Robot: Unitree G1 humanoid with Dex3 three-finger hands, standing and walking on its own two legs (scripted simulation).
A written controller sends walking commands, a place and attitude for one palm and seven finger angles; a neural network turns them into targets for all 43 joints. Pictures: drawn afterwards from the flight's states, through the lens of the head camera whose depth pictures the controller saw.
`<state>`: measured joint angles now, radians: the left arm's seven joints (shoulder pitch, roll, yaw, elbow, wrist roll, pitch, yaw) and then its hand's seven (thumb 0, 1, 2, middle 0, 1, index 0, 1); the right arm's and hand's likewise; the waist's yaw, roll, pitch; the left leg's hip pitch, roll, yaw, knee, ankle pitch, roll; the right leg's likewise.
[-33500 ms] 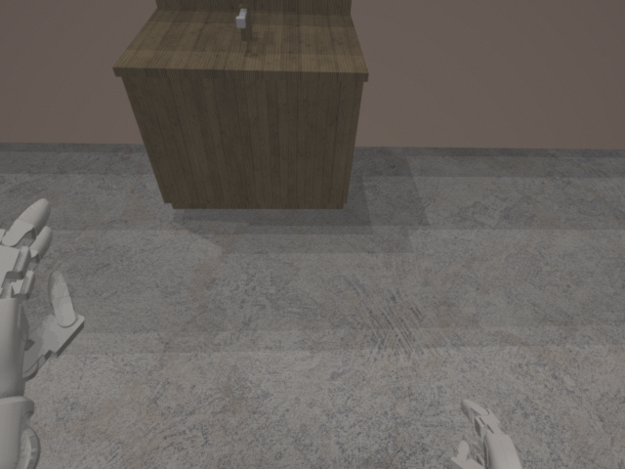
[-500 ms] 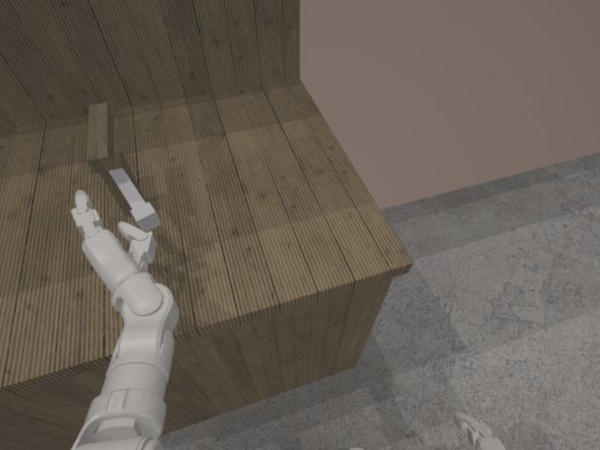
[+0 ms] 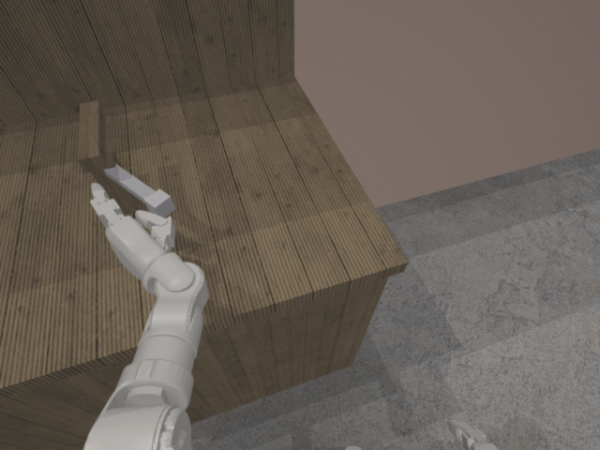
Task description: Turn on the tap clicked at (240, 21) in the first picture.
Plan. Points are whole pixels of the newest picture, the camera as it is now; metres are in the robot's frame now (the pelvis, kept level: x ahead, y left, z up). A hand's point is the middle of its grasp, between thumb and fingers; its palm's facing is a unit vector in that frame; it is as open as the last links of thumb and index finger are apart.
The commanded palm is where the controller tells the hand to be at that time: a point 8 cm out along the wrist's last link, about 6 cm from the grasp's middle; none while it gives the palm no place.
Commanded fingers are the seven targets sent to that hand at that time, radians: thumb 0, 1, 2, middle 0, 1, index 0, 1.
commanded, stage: push the lever round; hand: left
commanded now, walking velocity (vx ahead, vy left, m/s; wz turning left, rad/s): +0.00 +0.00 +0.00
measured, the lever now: (160, 204) +0.44 +0.21 +0.07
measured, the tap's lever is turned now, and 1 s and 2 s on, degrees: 34 59 77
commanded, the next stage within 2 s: lift the hand up off the lever in 1.24 s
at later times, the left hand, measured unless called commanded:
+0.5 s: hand (185, 205) +0.45 +0.18 +0.06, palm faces +0.80 -0.59 -0.11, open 7.7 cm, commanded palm +0.40 +0.19 +0.06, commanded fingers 0.00 0.90 0.90 -0.15 -0.15 -0.15 -0.15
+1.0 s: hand (194, 195) +0.47 +0.17 +0.05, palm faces +0.83 -0.54 -0.14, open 7.8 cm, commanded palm +0.42 +0.18 +0.06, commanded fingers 0.00 0.90 0.90 -0.15 -0.15 -0.15 -0.15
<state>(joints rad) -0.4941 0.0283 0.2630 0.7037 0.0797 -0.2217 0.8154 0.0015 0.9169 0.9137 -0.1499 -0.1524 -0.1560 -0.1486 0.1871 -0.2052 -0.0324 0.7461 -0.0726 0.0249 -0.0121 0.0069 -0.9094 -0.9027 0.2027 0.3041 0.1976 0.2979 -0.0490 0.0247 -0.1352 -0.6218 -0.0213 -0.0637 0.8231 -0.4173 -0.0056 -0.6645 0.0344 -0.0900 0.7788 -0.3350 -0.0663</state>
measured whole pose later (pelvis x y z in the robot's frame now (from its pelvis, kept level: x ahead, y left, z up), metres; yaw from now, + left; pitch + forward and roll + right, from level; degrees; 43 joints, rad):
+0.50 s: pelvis +0.01 +0.00 -0.01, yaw +0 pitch +16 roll -1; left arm -0.68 0.02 0.36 0.87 0.13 -0.19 0.93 0.00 0.91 0.91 -0.15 -0.15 -0.16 -0.15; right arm 0.23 -0.20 -0.04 0.78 -0.11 0.02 0.04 0.01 -0.91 -0.90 0.20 0.30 0.20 0.30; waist -0.08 0.03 -0.17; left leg -0.70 -0.02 -0.06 0.86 -0.44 -0.01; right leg -0.75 0.04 -0.09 0.81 -0.35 -0.07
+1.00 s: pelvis +0.01 -0.01 -0.01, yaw +0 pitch +18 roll +0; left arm -0.81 0.05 0.44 0.99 0.18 -0.19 1.01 0.01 0.92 0.91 -0.15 -0.15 -0.13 -0.14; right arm 0.26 -0.20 -0.05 0.80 -0.14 -0.02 0.07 0.00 -0.91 -0.90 0.20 0.30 0.20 0.30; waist -0.11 0.03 -0.18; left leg -0.76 -0.01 -0.07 0.88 -0.44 -0.02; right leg -0.80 0.04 -0.10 0.84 -0.36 -0.08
